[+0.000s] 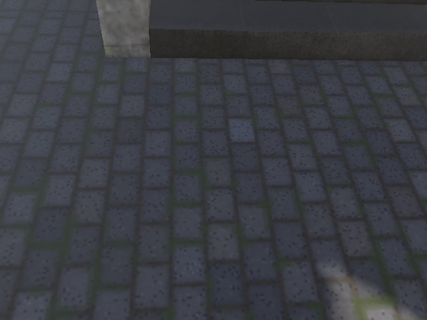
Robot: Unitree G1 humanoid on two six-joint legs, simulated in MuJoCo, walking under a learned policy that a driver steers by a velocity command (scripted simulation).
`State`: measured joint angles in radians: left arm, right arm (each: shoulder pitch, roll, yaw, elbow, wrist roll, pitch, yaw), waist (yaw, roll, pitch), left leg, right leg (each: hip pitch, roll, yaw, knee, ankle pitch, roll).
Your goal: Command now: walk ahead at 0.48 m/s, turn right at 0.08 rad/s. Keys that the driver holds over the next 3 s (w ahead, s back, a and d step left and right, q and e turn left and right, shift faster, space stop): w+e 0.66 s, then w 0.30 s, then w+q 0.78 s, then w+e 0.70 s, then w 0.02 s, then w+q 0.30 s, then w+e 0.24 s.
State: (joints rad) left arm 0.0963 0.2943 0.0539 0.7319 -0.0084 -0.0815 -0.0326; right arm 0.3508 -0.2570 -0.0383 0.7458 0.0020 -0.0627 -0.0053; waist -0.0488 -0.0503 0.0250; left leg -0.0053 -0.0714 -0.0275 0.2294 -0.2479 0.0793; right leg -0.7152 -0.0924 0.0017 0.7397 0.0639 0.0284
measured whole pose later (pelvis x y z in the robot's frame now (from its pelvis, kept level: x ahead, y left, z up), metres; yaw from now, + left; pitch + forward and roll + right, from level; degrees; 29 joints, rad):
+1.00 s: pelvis +0.53 -0.04 -0.01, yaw -27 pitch +2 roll +1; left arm 0.10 0.23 0.06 0.68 -0.02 -0.05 -0.03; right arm 0.45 -0.24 -0.05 0.92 0.02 -0.08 -0.01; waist -0.11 -0.03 -0.02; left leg -0.02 0.01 0.07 0.27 -0.29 -0.01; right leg -0.60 -0.06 0.01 0.64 -0.06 -0.01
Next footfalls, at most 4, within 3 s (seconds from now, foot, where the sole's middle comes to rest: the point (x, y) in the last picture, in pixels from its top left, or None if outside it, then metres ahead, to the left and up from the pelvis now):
0.10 right None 0.30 -0.15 -0.74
0.58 left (168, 302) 0.54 0.10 -0.78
1.08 right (275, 267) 0.64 -0.25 -0.78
1.62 left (225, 181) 1.00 -0.11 -0.78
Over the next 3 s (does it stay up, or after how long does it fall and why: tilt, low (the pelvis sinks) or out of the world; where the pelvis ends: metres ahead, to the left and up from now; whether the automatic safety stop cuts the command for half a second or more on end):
stays up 1.56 -0.35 0.00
